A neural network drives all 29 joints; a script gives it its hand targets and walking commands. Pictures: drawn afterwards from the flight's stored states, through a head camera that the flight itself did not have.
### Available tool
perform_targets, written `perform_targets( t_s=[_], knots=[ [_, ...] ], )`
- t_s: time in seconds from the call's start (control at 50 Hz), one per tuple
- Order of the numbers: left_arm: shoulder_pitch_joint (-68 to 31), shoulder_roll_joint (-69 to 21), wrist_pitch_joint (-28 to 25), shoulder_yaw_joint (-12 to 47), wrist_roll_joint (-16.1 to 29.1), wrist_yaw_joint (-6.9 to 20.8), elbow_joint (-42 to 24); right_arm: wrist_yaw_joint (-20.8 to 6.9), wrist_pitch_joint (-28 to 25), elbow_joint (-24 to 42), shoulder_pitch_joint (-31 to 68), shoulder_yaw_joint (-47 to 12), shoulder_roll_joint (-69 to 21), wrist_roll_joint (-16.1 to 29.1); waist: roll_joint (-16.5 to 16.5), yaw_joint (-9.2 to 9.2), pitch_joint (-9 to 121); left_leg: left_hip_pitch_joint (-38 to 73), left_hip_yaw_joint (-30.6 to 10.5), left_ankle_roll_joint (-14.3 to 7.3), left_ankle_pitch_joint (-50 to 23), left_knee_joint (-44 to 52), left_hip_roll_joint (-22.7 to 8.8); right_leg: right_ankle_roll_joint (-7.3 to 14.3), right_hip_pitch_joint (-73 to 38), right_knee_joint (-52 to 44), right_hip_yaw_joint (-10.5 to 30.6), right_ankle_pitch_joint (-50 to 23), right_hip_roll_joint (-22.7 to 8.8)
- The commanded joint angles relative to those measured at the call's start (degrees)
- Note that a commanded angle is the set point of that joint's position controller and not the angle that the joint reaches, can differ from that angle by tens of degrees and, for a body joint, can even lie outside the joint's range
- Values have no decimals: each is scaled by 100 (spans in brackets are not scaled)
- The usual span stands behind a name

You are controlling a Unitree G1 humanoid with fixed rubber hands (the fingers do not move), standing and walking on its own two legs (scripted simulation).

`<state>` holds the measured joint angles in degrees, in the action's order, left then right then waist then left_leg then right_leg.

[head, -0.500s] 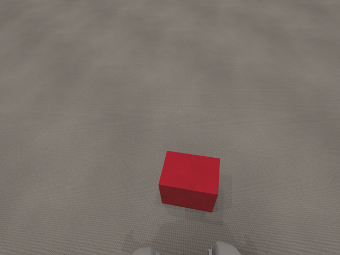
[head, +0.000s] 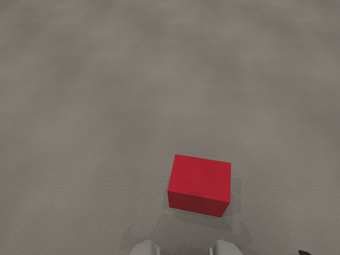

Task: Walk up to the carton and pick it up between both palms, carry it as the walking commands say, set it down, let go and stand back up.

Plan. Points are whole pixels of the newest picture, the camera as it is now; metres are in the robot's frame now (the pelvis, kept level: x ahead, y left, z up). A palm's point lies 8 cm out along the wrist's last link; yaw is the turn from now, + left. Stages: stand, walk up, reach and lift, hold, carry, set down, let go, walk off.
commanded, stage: walk up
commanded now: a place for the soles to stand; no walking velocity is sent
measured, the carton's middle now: (198, 186) +0.51 -0.11 -0.60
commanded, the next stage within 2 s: reach and lift in 1.84 s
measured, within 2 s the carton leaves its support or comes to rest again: neither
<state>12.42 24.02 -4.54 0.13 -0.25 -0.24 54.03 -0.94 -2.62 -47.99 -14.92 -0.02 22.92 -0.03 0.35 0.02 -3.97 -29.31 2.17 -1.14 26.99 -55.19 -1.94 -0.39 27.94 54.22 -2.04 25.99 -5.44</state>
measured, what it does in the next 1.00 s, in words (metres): stands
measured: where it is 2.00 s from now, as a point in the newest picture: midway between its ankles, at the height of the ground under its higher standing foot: outside the picture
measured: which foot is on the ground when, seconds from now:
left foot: down 0.00-1.00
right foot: down 0.00-1.00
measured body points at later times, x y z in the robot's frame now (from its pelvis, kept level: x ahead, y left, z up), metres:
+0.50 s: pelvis +0.01 +0.01 +0.00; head +0.05 +0.01 +0.45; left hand +0.11 +0.33 -0.11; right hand +0.10 -0.30 -0.11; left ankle +0.04 +0.12 -0.69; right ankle +0.03 -0.15 -0.68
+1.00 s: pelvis +0.01 -0.03 +0.00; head +0.04 -0.05 +0.45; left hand +0.11 +0.28 -0.10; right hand +0.08 -0.35 -0.11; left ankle +0.05 +0.11 -0.68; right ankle +0.05 -0.15 -0.69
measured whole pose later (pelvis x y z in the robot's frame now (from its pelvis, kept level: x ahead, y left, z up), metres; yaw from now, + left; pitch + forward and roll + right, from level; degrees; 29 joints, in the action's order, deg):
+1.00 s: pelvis +0.01 -0.03 +0.00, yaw -4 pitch +0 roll +1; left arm 13.2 22.0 -4.2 0.1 -0.3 0.4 54.0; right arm -0.4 -2.9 -48.3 -13.2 0.0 25.1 0.0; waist 1.2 0.0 -2.7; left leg -28.6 3.6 -1.3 32.3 -54.9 -4.2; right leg 0.1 30.6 54.1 -2.4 23.8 -4.2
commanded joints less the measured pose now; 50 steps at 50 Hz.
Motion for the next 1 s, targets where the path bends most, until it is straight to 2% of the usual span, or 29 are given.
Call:
perform_targets(
  t_s=[0.0, 0.02, 0.04, 0.08, 0.14, 0.18, 0.22, 0.26, 0.3, 0.34, 0.36, 0.4, 0.48, 0.52, 0.56, 0.58, 0.62, 0.66, 0.68, 0.7, 0.72, 0.76, 0.8, 0.84, 0.86, 0.88, 0.9, 0.94, 0.98],
  knots=[
    [-391, 1509, 15, -494, 2, -89, -446, 168, -274, -73, -533, 657, 1460, -105, 155, 345, 891, 1096, -975, -356, -394, 1796, -369, 720, -10, -491, 869, -1998, -610],
    [-411, 1052, 62, -419, 21, -50, -489, 196, -304, 1, -576, 702, 1831, -123, 1291, 297, 1040, 1883, -2780, -768, -504, 2712, -1195, 200, 1049, 814, -168, -588, 58],
    [-419, 1052, 107, -411, 99, -119, -437, 207, -291, -16, -527, 707, 2077, -149, 1160, 361, 675, 2256, -3601, -1170, -1618, 2976, -1716, 102, 1741, 604, 55, 653, 254],
    [-514, 1283, 84, -413, 22, -141, -304, 240, -286, -2, -260, 677, 1941, -166, 1055, 277, 746, 2209, -2972, -1399, -2708, 2541, -1635, 180, 1311, 353, 108, 919, 88],
    [35, 1161, -30, -455, 18, -101, -76, 244, -187, 123, 195, 563, 1686, -90, 896, -138, 978, 1233, -1868, -1063, -3625, 1893, -1187, 238, -352, -944, -135, -582, 159],
    [322, 1496, -138, -551, -48, -101, -44, 222, -155, 286, 370, 518, 1435, 9, 276, -300, 1352, 239, -1057, -490, -2972, 871, -660, 558, -1565, -1183, 484, -1957, -135],
    [437, 1961, -93, -707, -4, -116, -60, 232, -105, 367, 434, 457, 1137, 50, -859, -338, 1239, -626, -217, -100, -1091, -157, -133, 1388, -1801, -1923, 2045, -2081, -1332],
    [127, 2046, -58, -696, -35, -155, -94, 198, -125, 288, 435, 551, 1276, -48, -657, -225, 883, -745, -101, -135, -654, -164, -119, 1610, -1589, -1909, 2150, -1865, -1440],
    [-147, 1859, 0, -640, 1, -135, -264, 163, -177, 105, 77, 576, 1369, -39, -469, -54, 975, -199, -256, -253, -821, 486, -187, 1303, -1056, -1531, 1680, -1320, -1167],
    [-520, 1422, 65, -497, 14, -101, -336, 149, -213, 12, -101, 593, 1548, -121, 187, 188, 802, 874, -1404, -533, 46, 1913, -591, 624, 355, -464, 569, -610, -414],
    [-863, 1130, 115, -444, 17, -93, -444, 166, -236, -28, -382, 703, 1854, -191, 1266, 448, 531, 1615, -3101, -823, 254, 3135, -1321, 240, 1540, 808, -278, 60, 330],
    [-936, 1305, 174, -492, -22, -117, -360, 202, -242, -69, -400, 761, 2085, -167, 853, 479, 551, 2073, -3624, -1174, -657, 3297, -1792, 160, 1826, 815, 347, 776, 130],
    [-162, 1167, 39, -487, -43, -62, -111, 219, -181, 54, 149, 584, 1756, -183, 804, 8, 683, 1241, -2296, -1239, -2601, 2461, -1397, 182, 198, -422, -128, 390, 156],
    [253, 1220, -55, -542, -104, -56, -2, 193, -143, 117, 380, 549, 1551, -79, 669, -301, 1141, 327, -1669, -768, -2148, 1640, -1060, 400, -1272, -1317, 90, -783, 202],
    [446, 1940, -121, -738, -131, -91, -51, 170, -126, 307, 501, 402, 1050, 0, -1331, -418, 1155, -1205, -233, -154, -987, -213, -38, 1133, -2268, -2341, 2244, -964, -1141],
    [371, 2064, -103, -723, -93, -114, -125, 220, -84, 345, 630, 416, 1161, -71, -1262, -370, 841, -1429, -169, -99, 647, -340, -46, 1638, -1992, -2689, 2882, -1510, -1806],
    [135, 1975, 28, -635, -127, -37, -210, 198, -237, 344, 626, 537, 1384, -130, -1265, -149, 568, -849, -93, -186, 887, 409, -47, 1702, -1485, -2270, 2656, -1785, -1236],
    [-271, 1527, 110, -560, -52, 7, -423, 169, -359, 9, -76, 584, 1414, -165, -861, 177, 805, 876, -461, -327, 386, 1413, -128, 1147, -100, -1262, 1645, -1803, -649],
    [-411, 1213, 146, -484, -43, 20, -502, 178, -379, -142, -458, 706, 1680, -208, -7, 403, 858, 1838, -1372, -466, 789, 2086, -616, 708, 1091, -319, 991, -1030, -27],
    [-467, 928, 178, -426, -49, -9, -548, 190, -383, -81, -600, 780, 2168, -302, 1424, 544, 763, 2292, -3402, -969, 1596, 3434, -1864, 306, 2150, 1103, 3, 287, 586],
    [-681, 1302, 195, -500, -101, -61, -515, 205, -384, -95, -520, 829, 2349, -216, 854, 632, 379, 2219, -4016, -1454, 995, 3605, -2428, 193, 2503, 1347, 635, 754, 354],
    [-580, 1298, 185, -514, -70, -8, -433, 273, -373, -85, -327, 769, 2116, -191, 284, 423, 476, 2201, -3081, -1504, -276, 2931, -2146, 163, 2117, 974, 666, 488, 74],
    [-116, 1247, 67, -537, -59, 44, -281, 274, -305, 72, -135, 700, 1925, -219, 857, 203, 861, 1882, -1942, -1302, -1723, 2342, -1813, 204, 1043, 174, 135, 521, 132],
    [517, 1211, -46, -574, -57, 28, -103, 209, -246, 129, 350, 584, 1761, -164, 670, -231, 1069, 670, -1060, -876, -2149, 1578, -1523, 335, -780, -1225, -166, -435, 349],
    [929, 1488, -119, -708, -172, -12, -12, 181, -208, 178, 382, 492, 1325, -105, -370, -368, 1198, -168, -294, -387, -1538, 226, -900, 541, -1462, -2032, 1093, -621, -188],
    [821, 2071, -154, -847, -175, -46, -54, 170, -174, 289, 479, 421, 1025, -57, -1626, -353, 915, -1404, 262, -40, -196, -848, -133, 1060, -1964, -2946, 3144, -469, -931],
    [1032, 2139, -120, -822, -74, -40, -67, 229, -106, 310, 738, 454, 1226, -83, -1492, -446, 769, -1631, -116, -104, 617, -683, -230, 1485, -1840, -3177, 3617, -708, -1352],
    [425, 1995, -46, -745, -119, -54, -182, 180, -134, 272, 557, 523, 1468, -89, -1160, -291, 554, -1369, -61, -94, 922, -394, -219, 1593, -1702, -2789, 3133, -909, -1242],
    [483, 1803, 19, -698, -112, -68, -311, 165, -191, 186, 383, 557, 1396, -166, -1429, -312, 747, -872, 118, -152, 793, -120, -172, 1473, -1592, -2539, 2661, -1364, -1064]
  ],
)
